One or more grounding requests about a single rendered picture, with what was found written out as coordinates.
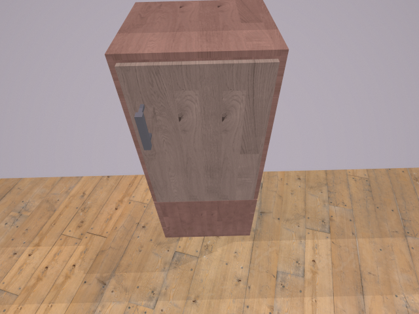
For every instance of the cupboard door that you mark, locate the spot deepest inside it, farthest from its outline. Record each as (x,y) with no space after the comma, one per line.
(208,121)

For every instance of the handle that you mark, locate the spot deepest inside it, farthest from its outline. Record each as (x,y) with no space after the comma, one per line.
(142,128)

